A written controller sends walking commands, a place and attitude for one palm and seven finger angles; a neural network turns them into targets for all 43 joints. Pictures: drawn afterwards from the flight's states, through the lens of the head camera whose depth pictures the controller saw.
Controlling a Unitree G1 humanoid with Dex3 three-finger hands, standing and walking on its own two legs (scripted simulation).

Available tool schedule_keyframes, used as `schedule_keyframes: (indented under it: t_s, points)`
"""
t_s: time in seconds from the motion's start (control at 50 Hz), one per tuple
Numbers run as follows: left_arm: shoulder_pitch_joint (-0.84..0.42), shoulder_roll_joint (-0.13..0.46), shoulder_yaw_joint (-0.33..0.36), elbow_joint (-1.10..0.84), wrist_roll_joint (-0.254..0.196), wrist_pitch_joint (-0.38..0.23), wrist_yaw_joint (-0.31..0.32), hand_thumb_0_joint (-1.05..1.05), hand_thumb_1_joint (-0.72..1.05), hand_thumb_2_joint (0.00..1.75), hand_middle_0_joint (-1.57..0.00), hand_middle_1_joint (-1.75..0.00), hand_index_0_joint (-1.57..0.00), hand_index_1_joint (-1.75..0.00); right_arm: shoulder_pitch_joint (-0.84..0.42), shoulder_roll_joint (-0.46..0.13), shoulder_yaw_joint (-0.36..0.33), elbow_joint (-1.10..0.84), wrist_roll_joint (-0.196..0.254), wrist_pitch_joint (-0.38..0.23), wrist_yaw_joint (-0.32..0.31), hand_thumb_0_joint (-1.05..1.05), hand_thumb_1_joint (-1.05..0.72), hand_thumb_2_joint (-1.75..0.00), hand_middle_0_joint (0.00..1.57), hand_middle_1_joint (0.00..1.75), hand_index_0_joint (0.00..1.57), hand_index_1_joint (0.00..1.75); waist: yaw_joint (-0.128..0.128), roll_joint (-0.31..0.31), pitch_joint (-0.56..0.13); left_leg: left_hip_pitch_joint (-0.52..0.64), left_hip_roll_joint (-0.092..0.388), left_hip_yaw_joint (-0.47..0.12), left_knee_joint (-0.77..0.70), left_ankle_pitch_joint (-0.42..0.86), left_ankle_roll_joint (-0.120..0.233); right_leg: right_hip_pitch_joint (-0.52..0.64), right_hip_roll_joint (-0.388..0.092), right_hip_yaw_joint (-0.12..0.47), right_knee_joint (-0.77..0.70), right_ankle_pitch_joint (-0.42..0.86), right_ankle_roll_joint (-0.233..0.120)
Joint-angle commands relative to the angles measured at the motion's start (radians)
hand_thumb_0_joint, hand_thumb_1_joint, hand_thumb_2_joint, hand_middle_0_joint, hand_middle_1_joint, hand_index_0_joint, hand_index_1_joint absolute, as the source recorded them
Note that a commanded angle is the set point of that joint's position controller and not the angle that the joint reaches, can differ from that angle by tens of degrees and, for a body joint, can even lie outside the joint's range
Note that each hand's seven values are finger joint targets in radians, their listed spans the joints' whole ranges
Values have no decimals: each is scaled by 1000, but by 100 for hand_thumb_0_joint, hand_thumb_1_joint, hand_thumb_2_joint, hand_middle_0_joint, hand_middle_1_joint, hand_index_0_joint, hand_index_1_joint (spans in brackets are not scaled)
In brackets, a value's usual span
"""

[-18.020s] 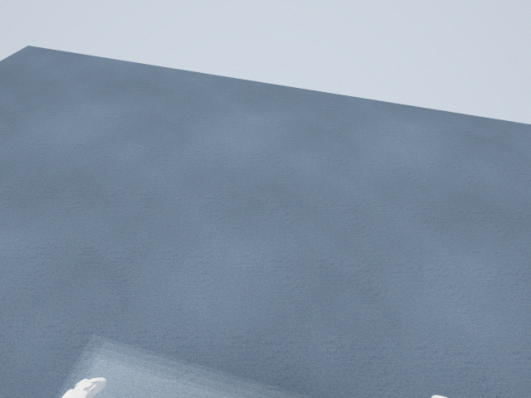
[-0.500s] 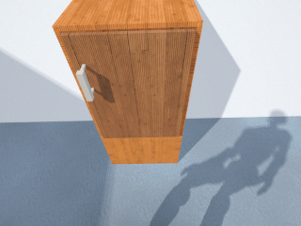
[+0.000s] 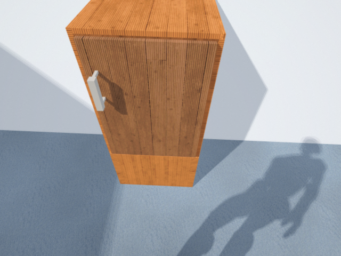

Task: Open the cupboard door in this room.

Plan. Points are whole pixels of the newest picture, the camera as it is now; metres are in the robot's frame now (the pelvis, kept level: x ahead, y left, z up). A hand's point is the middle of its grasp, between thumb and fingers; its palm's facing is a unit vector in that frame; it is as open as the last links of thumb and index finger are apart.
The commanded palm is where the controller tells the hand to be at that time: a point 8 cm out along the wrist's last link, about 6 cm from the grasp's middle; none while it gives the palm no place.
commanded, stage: come to a stop and stand still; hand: left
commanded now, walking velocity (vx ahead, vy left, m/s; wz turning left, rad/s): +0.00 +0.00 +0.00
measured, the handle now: (98, 90) +0.60 +0.30 +0.02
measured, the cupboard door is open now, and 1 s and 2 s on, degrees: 0 0 0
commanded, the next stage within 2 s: look again from close up in 0.10 s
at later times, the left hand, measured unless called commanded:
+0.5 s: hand out of the picture +0.02 +0.21 -0.18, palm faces +0.02 -0.98 -0.22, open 7.3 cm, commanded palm none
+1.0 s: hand out of the picture +0.01 +0.21 -0.18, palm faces +0.02 -0.99 -0.16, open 7.3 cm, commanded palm none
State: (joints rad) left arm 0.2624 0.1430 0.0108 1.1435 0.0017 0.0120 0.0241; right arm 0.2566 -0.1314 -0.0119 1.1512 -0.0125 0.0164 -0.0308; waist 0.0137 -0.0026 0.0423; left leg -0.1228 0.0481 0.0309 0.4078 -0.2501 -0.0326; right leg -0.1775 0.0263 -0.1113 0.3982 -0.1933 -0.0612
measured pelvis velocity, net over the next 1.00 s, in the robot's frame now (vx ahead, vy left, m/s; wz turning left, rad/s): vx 0.02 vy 0.05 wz -0.03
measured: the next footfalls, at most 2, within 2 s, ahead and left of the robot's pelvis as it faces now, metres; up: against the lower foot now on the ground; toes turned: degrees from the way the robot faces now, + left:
none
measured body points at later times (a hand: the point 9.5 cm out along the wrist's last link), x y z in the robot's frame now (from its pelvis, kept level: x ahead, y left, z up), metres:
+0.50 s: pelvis +0.01 +0.04 -0.01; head +0.00 +0.02 +0.44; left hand +0.02 +0.26 -0.16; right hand -0.01 -0.16 -0.17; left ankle -0.02 +0.14 -0.74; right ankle +0.02 -0.07 -0.74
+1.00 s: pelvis +0.02 +0.05 -0.01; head +0.03 +0.04 +0.44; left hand +0.01 +0.26 -0.17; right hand -0.01 -0.17 -0.17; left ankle -0.02 +0.14 -0.74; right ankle +0.02 -0.07 -0.74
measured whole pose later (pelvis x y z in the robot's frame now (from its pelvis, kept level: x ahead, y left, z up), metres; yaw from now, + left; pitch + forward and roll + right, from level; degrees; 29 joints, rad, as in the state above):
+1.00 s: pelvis +0.02 +0.05 -0.01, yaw -2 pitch -1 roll +0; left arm 0.32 0.11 0.01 1.12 0.02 0.00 0.02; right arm 0.34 -0.15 0.01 1.11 -0.02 -0.01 -0.02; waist 0.01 0.01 0.03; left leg -0.13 -0.03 0.08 0.50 -0.34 0.04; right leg -0.23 -0.05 -0.05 0.55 -0.30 0.00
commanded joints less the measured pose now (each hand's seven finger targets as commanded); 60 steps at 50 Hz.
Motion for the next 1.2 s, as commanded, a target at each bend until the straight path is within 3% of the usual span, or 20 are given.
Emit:
schedule_keyframes:
  t_s: [0.0,0.16,0.18,0.2,0.22,0.24,0.28,0.38,0.44,0.78,0.82,0.9,0.98,1.04,1.08,1.1,1.12,1.14,1.16,1.18]
  points:
    - [41,103,14,-37,7,-20,8,0,90,90,-20,-30,-20,-30,76,-75,-13,-21,-1,-10,-8,0,-90,-90,20,30,20,30,-13,-11,76,-58,44,-37,-84,-30,42,-69,-148,183,-181,-175,44]
    - [77,86,11,-26,6,-29,11,0,90,90,-20,-30,-20,-30,100,-69,-8,-21,2,-24,-10,0,-90,-90,20,30,20,30,-9,1,32,-47,55,-41,-90,17,46,-32,-145,165,-148,-79,36]
    - [164,111,7,-2,20,-58,52,0,90,90,-20,-30,-20,-30,-14,-114,-11,-78,6,-43,6,0,-90,-90,20,30,20,30,33,18,42,-140,51,25,129,-5,10,-5,-204,222,-91,358,93]
    - [131,162,13,-44,17,-68,43,0,90,90,-20,-30,-20,-30,80,-56,-6,-112,5,-28,9,0,-90,-90,20,30,20,30,-37,9,-81,-120,12,-18,158,-118,21,22,-268,290,-104,183,18]
    - [92,143,12,-58,16,-69,34,0,90,90,-20,-30,-20,-30,97,-54,-7,-100,0,-30,9,0,-90,-90,20,30,20,30,-43,71,-54,-83,15,-15,127,-90,28,-51,-252,262,-115,1,-31]
    - [75,134,12,-60,18,-70,30,0,90,90,-20,-30,-20,-30,141,-43,-3,-88,-2,-37,13,0,-90,-90,20,30,20,30,-60,71,-78,-48,21,-17,85,-9,31,-80,-216,221,-92,-59,-38]
    - [62,98,8,-70,14,-65,24,0,90,90,-20,-30,-20,-30,172,-58,3,-98,-5,-43,13,0,-90,-90,20,30,20,30,-53,34,-36,-97,46,-52,41,41,52,-79,-150,154,-34,-85,-11]
    - [80,67,-3,-61,9,-50,13,0,90,90,-20,-30,-20,-30,152,-78,16,-105,-3,-58,3,0,-90,-90,20,30,20,30,-16,27,65,-193,63,-95,-60,79,73,-20,-117,125,28,13,10]
    - [89,67,-4,-59,6,-47,12,0,90,90,-20,-30,-20,-30,154,-86,18,-101,-3,-60,0,0,-90,-90,20,30,20,30,-11,-4,66,-179,56,-86,-69,79,74,-9,-123,128,28,36,15]
    - [80,72,1,-53,9,-35,13,0,90,90,-20,-30,-20,-30,145,-92,17,-55,-2,-63,-8,0,-90,-90,20,30,20,30,-11,17,25,-93,62,-68,-79,183,78,11,-128,122,51,102,30]
    - [88,69,1,-49,11,-35,12,0,90,90,-20,-30,-20,-30,147,-93,18,-50,-2,-60,-7,0,-90,-90,20,30,20,30,-11,8,30,-96,54,-62,-74,113,80,11,-131,127,47,62,25]
    - [96,77,12,-58,23,-28,5,0,90,90,-20,-30,-20,-30,142,-103,12,-57,-8,-44,1,0,-90,-90,20,30,20,30,-6,38,97,-166,45,-73,-86,-178,95,-47,-123,135,59,-178,5]
    - [121,91,26,-66,28,-32,0,0,90,90,-20,-30,-20,-30,140,-98,8,-79,-11,-40,8,0,-90,-90,20,30,20,30,-1,0,132,-218,17,-56,-26,-232,99,-68,-146,191,41,-276,-21]
    - [171,120,41,-57,22,-41,2,0,90,90,-20,-30,-20,-30,140,-73,11,-97,-11,-46,9,0,-90,-90,20,30,20,30,12,-123,99,-263,-42,19,129,-136,79,3,-231,304,-13,-220,-70]
    - [207,139,54,-52,22,-45,10,0,90,90,-20,-30,-20,-30,124,-59,11,-109,-10,-51,8,0,-90,-90,20,30,20,30,14,-174,62,-272,-49,47,207,-124,65,42,-304,365,-33,-68,-110]
    - [180,132,54,-58,22,-44,12,0,90,90,-20,-30,-20,-30,134,-48,13,-103,-8,-54,5,0,-90,-90,20,30,20,30,-3,-166,58,-211,-35,37,148,-85,61,7,-293,315,2,48,-102]
    - [137,109,47,-70,21,-40,13,0,90,90,-20,-30,-20,-30,167,-47,15,-86,-5,-58,4,0,-90,-90,20,30,20,30,-27,-117,50,-106,-16,12,52,32,62,-50,-236,223,74,139,-68]
    - [108,71,36,-84,21,-34,13,0,90,90,-20,-30,-20,-30,216,-77,10,-60,-6,-66,2,0,-90,-90,20,30,20,30,-38,22,32,-10,45,-56,24,330,75,-94,-142,115,198,167,-15]
    - [97,37,26,-97,20,-30,18,0,90,90,-20,-30,-20,-30,262,-112,2,-42,-6,-72,-8,0,-90,-90,20,30,20,30,-43,169,2,61,143,-134,25,738,111,-137,-85,41,277,34,33]
    - [83,33,19,-98,13,-27,26,0,90,90,-20,-30,-20,-30,262,-122,6,-31,-2,-69,-21,0,-90,-90,20,30,20,30,-40,240,1,144,197,-174,27,1118,138,-205,-64,35,311,-175,54]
